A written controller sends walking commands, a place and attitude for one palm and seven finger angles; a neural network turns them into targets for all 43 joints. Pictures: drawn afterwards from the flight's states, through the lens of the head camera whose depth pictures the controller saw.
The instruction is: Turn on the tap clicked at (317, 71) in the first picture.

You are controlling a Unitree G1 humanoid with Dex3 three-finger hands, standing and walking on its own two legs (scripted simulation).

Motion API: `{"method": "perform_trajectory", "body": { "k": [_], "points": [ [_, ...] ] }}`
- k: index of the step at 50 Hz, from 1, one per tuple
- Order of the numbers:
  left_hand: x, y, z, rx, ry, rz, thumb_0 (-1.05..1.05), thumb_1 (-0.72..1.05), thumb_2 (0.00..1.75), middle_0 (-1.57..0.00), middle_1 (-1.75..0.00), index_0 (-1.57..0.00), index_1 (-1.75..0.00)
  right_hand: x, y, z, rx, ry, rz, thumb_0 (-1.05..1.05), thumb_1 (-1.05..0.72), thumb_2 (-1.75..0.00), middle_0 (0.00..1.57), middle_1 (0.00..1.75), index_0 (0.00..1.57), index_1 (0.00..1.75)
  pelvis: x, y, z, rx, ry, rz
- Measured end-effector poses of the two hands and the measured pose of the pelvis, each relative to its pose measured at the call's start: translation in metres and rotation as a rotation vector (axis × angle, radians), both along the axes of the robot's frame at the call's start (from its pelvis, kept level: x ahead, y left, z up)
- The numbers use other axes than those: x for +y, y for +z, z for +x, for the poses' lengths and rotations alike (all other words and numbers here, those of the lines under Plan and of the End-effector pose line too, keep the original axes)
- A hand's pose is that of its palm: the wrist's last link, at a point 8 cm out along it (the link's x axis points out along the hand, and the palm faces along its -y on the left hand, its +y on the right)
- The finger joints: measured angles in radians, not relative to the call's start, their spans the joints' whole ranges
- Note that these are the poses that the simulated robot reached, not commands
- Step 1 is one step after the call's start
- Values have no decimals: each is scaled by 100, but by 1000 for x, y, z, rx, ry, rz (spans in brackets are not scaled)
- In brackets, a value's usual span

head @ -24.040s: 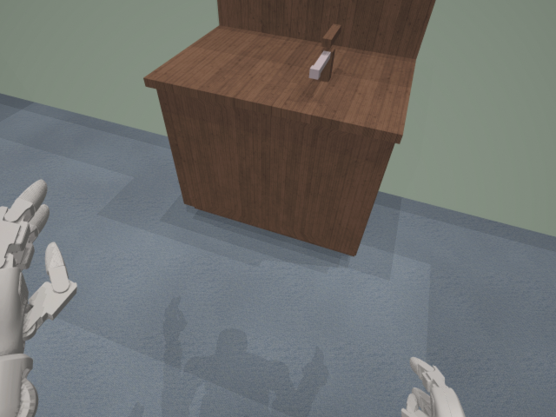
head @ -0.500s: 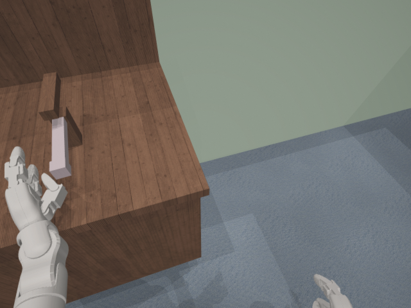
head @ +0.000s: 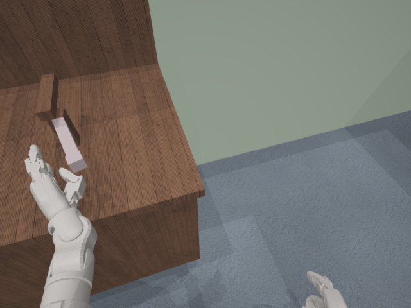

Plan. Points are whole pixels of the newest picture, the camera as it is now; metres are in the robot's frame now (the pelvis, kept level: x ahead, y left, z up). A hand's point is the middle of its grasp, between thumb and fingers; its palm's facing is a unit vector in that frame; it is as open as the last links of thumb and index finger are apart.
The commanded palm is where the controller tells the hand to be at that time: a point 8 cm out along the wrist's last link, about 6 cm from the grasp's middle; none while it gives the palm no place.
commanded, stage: push the lever round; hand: left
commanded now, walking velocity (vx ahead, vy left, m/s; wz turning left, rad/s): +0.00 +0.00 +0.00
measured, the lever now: (76, 161) +0.37 +0.29 +0.08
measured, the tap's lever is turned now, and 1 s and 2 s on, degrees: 16 44 72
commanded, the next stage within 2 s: lift the hand up off the lever in 1.90 s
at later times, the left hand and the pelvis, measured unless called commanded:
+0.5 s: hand (99, 169) +0.36 +0.24 +0.07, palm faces +0.76 -0.64 -0.07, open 7.7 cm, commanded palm +0.31 +0.26 +0.07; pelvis +0.00 +0.00 +0.00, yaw +0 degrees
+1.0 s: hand (117, 154) +0.40 +0.22 +0.06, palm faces +0.81 -0.58 -0.07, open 7.7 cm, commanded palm +0.35 +0.23 +0.07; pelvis -0.01 +0.01 -0.01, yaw +0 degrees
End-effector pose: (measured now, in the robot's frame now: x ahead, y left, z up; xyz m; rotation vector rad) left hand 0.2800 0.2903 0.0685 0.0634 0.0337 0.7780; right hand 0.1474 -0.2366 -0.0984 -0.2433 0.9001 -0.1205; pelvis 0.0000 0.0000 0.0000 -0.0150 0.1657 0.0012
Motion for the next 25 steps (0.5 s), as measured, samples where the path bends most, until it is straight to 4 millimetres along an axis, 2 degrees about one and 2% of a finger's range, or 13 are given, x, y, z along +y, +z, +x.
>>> {"method": "perform_trajectory", "body": {
  "k": [12, 25],
  "points": [
    [-14, 1, 11, 0, 43, 1, 2, 92, 91, -15, -15, -15, -15, -9, -3, -7, 28, -21, -7, 1, -90, -90, 20, 30, 20, 30, -2, 0, 1, 0, 1, -1],
    [-31, 1, 24, 13, 96, -14, 2, 92, 90, -15, -15, -15, -15, -5, -5, -15, 61, -33, 9, 1, -90, -90, 20, 30, 20, 30, -1, 0, 0, 4, -1, -2]
  ]
}}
